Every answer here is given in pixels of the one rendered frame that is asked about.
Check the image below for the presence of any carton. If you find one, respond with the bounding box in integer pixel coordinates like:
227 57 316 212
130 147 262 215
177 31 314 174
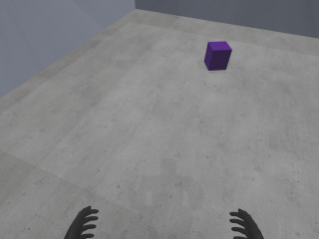
204 41 232 71

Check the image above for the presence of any robot right hand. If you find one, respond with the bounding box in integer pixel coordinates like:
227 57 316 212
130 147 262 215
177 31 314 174
229 208 264 239

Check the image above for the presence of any robot left hand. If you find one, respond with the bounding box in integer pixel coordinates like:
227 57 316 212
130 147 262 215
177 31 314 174
64 205 99 239

